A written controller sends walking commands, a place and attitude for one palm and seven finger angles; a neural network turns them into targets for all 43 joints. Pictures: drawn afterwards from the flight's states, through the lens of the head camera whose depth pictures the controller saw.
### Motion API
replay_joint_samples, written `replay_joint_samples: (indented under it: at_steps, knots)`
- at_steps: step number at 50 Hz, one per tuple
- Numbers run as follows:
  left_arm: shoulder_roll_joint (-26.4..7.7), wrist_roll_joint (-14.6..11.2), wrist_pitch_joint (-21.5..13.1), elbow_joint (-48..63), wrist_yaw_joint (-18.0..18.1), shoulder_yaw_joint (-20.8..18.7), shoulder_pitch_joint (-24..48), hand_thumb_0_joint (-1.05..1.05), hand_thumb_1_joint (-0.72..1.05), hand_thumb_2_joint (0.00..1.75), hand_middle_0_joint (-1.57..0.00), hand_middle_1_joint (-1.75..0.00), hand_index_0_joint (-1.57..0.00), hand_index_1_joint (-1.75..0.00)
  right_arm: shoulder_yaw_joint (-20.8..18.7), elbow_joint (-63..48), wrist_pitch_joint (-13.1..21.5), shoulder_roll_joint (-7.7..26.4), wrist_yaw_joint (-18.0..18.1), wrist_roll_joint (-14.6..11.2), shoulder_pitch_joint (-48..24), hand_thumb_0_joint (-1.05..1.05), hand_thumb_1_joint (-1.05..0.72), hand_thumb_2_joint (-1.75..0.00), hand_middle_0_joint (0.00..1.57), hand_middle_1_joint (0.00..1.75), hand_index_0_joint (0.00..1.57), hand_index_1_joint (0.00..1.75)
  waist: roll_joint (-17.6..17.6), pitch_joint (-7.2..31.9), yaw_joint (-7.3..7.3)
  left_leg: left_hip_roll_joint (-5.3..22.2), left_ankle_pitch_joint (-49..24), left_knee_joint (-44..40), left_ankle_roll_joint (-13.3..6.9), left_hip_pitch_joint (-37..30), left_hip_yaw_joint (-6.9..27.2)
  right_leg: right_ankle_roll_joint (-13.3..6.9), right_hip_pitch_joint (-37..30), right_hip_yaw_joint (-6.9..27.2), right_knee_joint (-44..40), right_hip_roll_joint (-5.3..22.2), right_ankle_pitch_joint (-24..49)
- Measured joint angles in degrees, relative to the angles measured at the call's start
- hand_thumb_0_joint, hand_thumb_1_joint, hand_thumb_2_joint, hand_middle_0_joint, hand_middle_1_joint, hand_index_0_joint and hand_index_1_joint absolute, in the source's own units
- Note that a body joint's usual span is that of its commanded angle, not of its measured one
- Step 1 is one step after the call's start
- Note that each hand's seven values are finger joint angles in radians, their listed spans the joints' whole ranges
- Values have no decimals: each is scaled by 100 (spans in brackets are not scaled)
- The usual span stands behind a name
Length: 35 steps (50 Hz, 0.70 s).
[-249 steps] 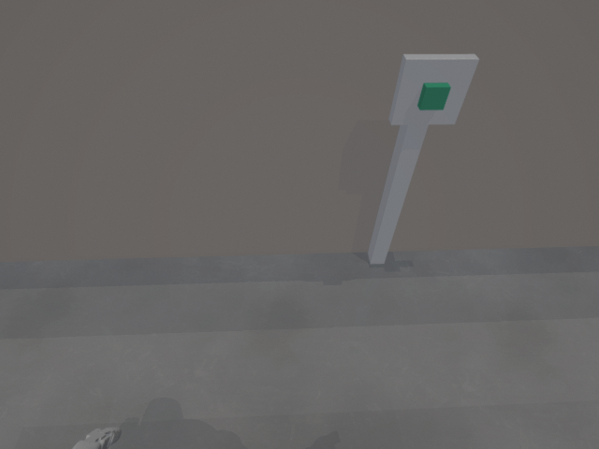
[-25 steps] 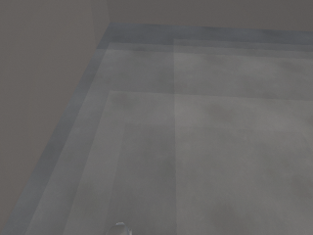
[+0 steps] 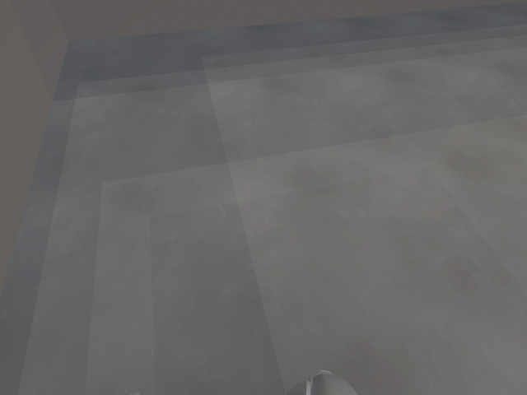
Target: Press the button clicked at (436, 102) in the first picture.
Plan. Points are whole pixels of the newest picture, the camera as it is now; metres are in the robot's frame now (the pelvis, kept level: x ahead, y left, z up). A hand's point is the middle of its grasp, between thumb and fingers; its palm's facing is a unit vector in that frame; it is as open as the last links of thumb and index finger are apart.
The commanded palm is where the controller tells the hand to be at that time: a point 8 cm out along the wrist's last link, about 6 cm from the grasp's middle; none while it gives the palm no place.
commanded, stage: turn to face it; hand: left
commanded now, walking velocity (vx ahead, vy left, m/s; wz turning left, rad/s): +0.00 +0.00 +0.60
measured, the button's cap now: out of the picture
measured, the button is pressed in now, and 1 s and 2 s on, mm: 0 0 0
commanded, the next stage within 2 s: none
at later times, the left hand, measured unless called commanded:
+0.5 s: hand out of the picture +0.10 +0.20 -0.19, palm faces +0.26 -0.96 -0.15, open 7.3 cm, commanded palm none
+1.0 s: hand out of the picture +0.03 +0.19 -0.15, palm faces +0.49 -0.83 -0.27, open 7.4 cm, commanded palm none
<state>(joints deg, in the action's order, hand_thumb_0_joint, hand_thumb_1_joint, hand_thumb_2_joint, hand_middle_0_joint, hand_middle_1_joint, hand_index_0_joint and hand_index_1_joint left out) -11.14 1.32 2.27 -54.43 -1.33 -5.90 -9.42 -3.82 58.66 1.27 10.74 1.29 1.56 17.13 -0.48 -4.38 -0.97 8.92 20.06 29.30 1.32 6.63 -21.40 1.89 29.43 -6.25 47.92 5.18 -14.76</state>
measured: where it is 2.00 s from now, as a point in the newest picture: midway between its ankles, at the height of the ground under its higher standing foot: outside the picture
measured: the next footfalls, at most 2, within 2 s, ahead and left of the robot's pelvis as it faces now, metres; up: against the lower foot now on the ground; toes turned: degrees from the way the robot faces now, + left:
right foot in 0.06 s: +0.12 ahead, -0.13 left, +0.00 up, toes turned -9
left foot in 0.46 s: +0.09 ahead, +0.11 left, +0.00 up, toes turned +20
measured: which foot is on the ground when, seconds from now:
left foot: down 0.00-0.08, up 0.10-0.44, down 0.46-0.98, up 1.00-1.00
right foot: up 0.00-0.04, down 0.06-0.46, up 0.48-0.98, down 1.00-1.00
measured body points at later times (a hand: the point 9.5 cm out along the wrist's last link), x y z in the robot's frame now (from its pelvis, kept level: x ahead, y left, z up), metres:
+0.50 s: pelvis +0.04 +0.01 -0.02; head +0.05 +0.04 +0.43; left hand +0.09 +0.25 -0.18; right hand +0.12 -0.23 -0.15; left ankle +0.05 +0.10 -0.74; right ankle +0.08 -0.12 -0.72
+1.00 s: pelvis +0.02 -0.04 -0.01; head +0.05 -0.04 +0.44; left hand +0.00 +0.24 -0.13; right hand +0.19 -0.24 -0.16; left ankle +0.05 +0.10 -0.73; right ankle +0.07 -0.16 -0.74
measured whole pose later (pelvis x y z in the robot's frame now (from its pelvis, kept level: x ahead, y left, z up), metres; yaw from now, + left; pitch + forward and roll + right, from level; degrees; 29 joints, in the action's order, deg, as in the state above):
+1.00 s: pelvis +0.02 -0.04 -0.01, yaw +28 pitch +1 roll +0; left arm -11.4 0.3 1.6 -50.8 1.2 -4.0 -9.2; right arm -5.3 53.0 -3.5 13.3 -0.8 1.1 12.5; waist 2.3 -1.2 -1.8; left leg -4.3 9.1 30.6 -0.5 24.3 5.8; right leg 1.8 14.3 -1.3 30.5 1.8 -19.0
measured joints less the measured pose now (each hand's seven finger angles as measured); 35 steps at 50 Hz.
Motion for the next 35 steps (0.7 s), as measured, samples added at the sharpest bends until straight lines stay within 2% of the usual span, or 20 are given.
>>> replay_joint_samples:
  at_steps: [2,3,4,7,10,13,16,21,22,23,24,26,29,32,35]
  knots:
    - [2,17,-69,47,20,50,88,0,91,90,-20,-30,-20,-30,-15,22,-36,24,-19,-1,93,0,-92,-90,20,30,20,30,97,-32,-105,122,258,326,112,4,-74,-70,-372,-69,-684,-94,118]
    - [-20,34,-145,73,34,88,108,0,91,90,-20,-30,-20,-30,-12,40,-49,17,-30,-15,185,0,-92,-90,20,30,20,30,106,-5,-148,175,418,608,165,72,-62,-132,-627,-89,-1104,-120,420]
    - [-8,55,-250,60,70,113,161,0,91,90,-20,-30,-20,-30,-3,84,-80,26,-40,-43,228,0,-92,-90,20,30,20,30,162,11,-151,238,537,1069,161,265,113,-252,-666,-105,-1129,-165,224]
    - [143,-4,-406,-40,156,272,340,0,91,90,-20,-30,-20,-30,42,198,-267,54,2,-114,215,1,-92,-90,20,30,20,30,419,-31,-252,46,1196,2395,132,906,1213,-454,-784,-280,-933,-243,-149]
    - [277,-16,-388,-96,229,370,404,0,91,90,-20,-30,-20,-30,104,275,-369,-69,-9,-119,203,1,-92,-90,20,30,19,30,394,96,-260,-162,1085,2968,149,1316,1631,-440,-1082,-435,-1219,-194,-104]
    - [388,-14,-323,-113,265,420,425,0,91,90,-20,-30,-20,-30,127,243,-418,-206,-53,-116,129,1,-91,-90,20,30,19,30,278,200,-247,-256,854,3002,171,1573,1694,-428,-1311,-598,-1504,-111,-25]
    - [460,-8,-264,-105,278,428,407,0,90,90,-20,-30,-20,-30,119,143,-436,-292,-103,-103,17,1,-91,-90,20,30,20,30,160,237,-215,-298,708,2750,192,1694,1599,-374,-1436,-786,-1642,-5,12]
    - [383,-6,-203,-40,299,314,308,-1,91,90,-20,-30,-21,-30,46,-48,-427,-223,-146,-68,-135,1,-93,-90,20,30,20,30,-23,185,-93,-342,341,1673,170,1507,1360,-213,-1402,-1119,-1368,239,-137]
    - [338,-15,-176,-27,296,288,264,-1,91,90,-20,-30,-21,-30,27,-110,-404,-177,-160,-62,-139,1,-93,-90,20,30,20,30,-37,181,-75,-358,80,1307,147,1390,1337,-165,-1340,-1176,-1196,298,-222]
    - [282,-35,-135,-13,290,257,205,-1,91,90,-21,-30,-21,-30,4,-167,-370,-132,-170,-50,-144,1,-93,-90,20,30,20,30,-62,194,-67,-413,-114,1103,-74,1365,1357,-111,-1230,-1210,-967,381,-332]
    - [204,-57,-72,-15,286,209,153,-1,91,90,-20,-30,-21,-30,-16,-210,-340,-116,-170,-28,-182,1,-93,-90,20,30,20,30,-121,187,-60,-475,-114,1197,-277,1458,1359,-14,-1045,-1070,-610,409,-753]
    - [43,-48,71,-55,280,120,58,0,91,90,-20,-30,-21,-30,-25,-301,-284,-95,-156,7,-251,1,-92,-90,20,30,20,30,-170,148,-68,-543,-79,1221,-478,1529,1366,45,-574,-512,439,254,-1298]
    - [-127,-8,147,-142,237,14,-13,0,91,90,-20,-30,-20,-30,-18,-376,-228,-65,-90,-1,-249,1,-92,-90,20,30,20,30,-142,144,-77,-679,-369,739,-501,1458,1476,114,-69,41,1595,68,-945]
    - [-241,-18,101,-130,218,-25,-91,0,91,90,-20,-30,-20,-30,11,-386,-199,-26,-56,-29,-239,1,-91,-90,20,30,20,30,-85,151,-22,-814,-713,181,-545,1308,1601,208,70,342,1879,6,-584]
    - [-324,-43,91,-97,240,-33,-146,1,91,90,-20,-30,-20,-30,22,-400,-197,-4,-63,-45,-241,1,-91,-90,20,30,20,30,-28,191,5,-905,-947,-166,-568,1214,1759,288,-35,501,1656,-21,-554]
